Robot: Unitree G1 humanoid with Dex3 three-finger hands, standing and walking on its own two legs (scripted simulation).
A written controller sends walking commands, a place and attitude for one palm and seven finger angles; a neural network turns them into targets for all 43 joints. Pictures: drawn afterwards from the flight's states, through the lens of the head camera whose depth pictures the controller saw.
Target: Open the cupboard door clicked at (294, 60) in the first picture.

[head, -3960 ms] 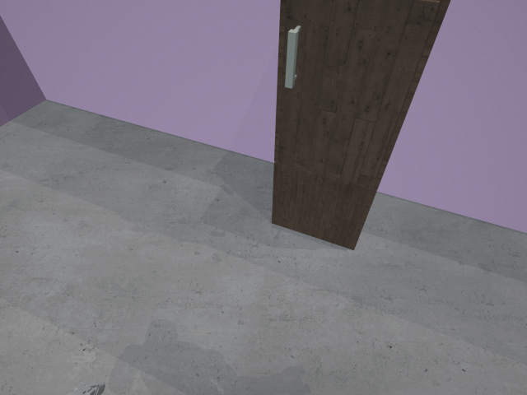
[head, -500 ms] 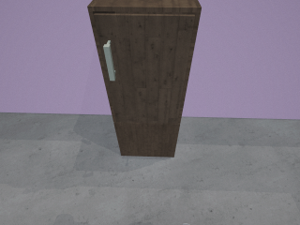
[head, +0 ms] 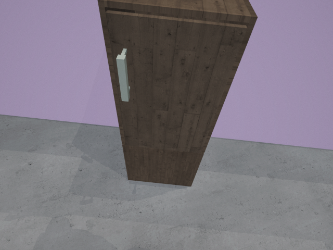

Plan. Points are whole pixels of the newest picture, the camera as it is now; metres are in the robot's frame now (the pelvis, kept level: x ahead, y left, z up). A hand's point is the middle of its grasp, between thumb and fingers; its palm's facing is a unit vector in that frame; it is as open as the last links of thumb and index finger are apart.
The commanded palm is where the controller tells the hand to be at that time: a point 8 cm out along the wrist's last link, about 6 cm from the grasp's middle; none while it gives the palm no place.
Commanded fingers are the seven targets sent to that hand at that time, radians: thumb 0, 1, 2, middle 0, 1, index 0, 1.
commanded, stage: come to a stop and stand still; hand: left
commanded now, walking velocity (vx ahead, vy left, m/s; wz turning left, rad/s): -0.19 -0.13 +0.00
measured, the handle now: (125, 76) +0.57 +0.19 +0.09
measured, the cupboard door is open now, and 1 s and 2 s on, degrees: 0 0 0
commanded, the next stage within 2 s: look again from close up in 0.80 s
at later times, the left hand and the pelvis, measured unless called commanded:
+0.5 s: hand out of the picture +0.01 +0.14 -0.16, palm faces +0.04 -0.97 -0.22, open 7.4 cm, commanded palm none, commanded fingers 0.00 0.90 0.90 -0.20 -0.30 -0.20 -0.30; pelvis -0.04 -0.04 +0.00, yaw +0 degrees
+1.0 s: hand out of the picture -0.08 +0.12 -0.17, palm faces +0.03 -0.98 -0.18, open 7.4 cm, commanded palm none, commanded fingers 0.00 0.90 0.90 -0.20 -0.30 -0.20 -0.30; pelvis -0.06 -0.03 +0.00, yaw +0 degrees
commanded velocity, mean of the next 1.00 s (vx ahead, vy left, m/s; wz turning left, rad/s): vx -0.01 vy -0.01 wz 0.00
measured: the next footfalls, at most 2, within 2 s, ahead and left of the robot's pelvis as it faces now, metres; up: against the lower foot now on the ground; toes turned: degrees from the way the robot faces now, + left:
right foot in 0.28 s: +0.01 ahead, -0.15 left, +0.00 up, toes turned -5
left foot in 0.50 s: -0.01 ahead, +0.09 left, +0.00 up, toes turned +3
